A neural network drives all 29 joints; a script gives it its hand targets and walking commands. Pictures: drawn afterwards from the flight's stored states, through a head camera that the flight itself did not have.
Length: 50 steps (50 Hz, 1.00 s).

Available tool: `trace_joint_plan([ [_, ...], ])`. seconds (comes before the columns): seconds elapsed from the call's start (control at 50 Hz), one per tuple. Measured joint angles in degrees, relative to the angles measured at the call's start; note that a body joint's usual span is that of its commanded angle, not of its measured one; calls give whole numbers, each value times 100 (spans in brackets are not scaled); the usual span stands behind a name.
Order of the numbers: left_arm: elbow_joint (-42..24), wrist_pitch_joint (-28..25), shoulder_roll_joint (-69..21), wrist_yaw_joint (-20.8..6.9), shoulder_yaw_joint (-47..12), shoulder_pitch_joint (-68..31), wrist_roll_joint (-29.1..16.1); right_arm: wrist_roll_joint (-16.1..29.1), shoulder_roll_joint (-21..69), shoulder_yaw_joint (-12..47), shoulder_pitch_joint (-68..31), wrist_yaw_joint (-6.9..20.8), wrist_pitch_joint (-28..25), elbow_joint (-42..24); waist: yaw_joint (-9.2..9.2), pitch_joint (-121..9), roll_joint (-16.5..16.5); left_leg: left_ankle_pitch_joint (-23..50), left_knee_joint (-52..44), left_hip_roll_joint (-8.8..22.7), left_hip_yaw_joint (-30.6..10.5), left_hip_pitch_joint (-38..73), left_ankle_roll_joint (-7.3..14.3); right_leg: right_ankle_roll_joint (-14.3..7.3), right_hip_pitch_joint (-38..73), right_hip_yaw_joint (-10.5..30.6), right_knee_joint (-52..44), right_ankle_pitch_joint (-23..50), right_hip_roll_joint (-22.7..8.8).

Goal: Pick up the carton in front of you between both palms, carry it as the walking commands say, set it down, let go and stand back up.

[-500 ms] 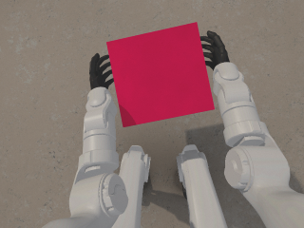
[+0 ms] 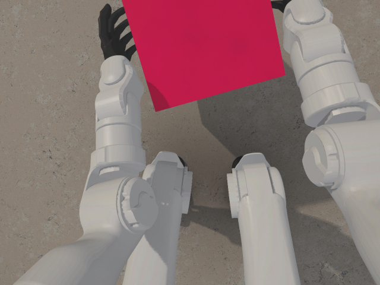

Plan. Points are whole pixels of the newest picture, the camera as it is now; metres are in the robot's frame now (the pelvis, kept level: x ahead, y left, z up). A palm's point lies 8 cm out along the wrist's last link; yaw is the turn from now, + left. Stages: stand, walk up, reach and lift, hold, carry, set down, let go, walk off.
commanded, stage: set down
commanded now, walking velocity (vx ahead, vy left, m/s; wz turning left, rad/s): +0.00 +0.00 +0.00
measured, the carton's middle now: (204, 46) +0.52 -0.01 -0.24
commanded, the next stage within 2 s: none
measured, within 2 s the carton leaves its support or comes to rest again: rests again in 0.52 s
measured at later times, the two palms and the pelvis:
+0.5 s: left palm (127, 58) +0.51 +0.14 -0.20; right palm (282, 12) +0.56 -0.16 -0.21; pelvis +0.00 +0.00 -0.04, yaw +1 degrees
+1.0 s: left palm (123, 59) +0.51 +0.15 -0.21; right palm (278, 14) +0.56 -0.16 -0.22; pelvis +0.00 +0.00 -0.05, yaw +2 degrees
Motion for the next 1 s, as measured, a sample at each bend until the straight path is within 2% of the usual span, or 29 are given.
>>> trace_joint_plan([
  [0.2,269,-143,224,253,-418,-281,-537,591,-359,569,-343,-73,-139,329,-20,686,-20,-243,690,-97,2,-74,-66,-119,-46,-154,734,-321,-167],
  [0.32,512,-246,320,281,-527,-318,-632,562,-345,506,-403,-87,-239,575,-31,636,57,-290,907,-132,10,-180,-36,-120,-92,-202,932,-424,-243],
  [0.56,1050,-267,346,77,-433,-546,-446,527,-485,493,-392,-30,-284,949,21,805,188,-232,1078,-131,69,-172,25,-106,-48,-213,1094,-402,-321],
  [0.7,1267,-286,460,-99,-266,-696,-282,364,-481,380,-578,126,-250,1103,22,940,176,-236,1152,-96,76,-135,9,-174,-37,-257,1179,-389,-366],
  [1.0,1514,-303,698,-542,-37,-814,-47,-92,-354,-79,-590,449,-271,919,-25,1048,246,-239,1216,-61,98,-142,0,-302,-67,-325,1275,-403,-494],
])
